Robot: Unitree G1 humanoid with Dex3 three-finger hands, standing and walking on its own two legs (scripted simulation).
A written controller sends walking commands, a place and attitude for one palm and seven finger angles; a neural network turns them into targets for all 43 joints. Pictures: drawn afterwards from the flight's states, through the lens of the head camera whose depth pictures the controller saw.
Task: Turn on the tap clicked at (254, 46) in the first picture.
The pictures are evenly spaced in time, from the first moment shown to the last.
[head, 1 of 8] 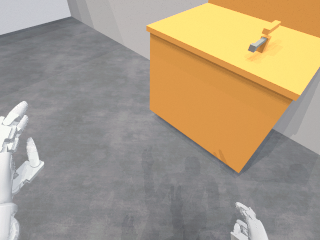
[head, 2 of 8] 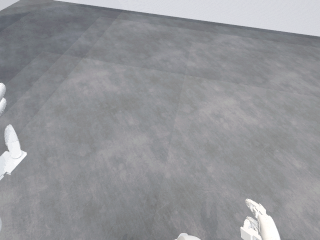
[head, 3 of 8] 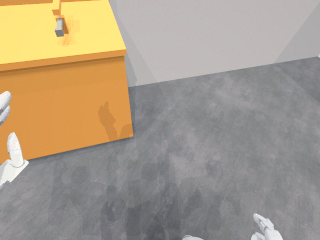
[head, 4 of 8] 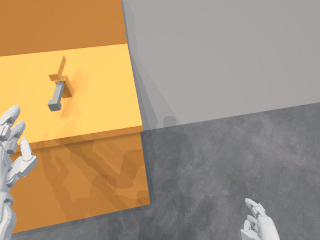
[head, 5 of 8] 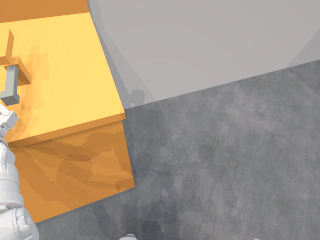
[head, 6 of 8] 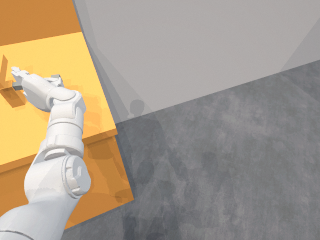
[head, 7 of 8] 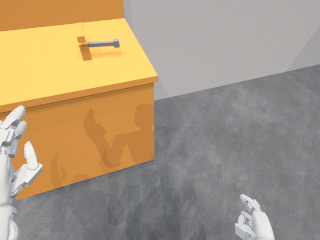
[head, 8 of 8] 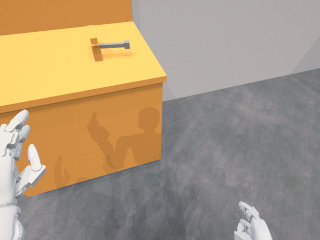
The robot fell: no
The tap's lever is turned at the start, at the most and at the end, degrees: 0 80 80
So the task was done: yes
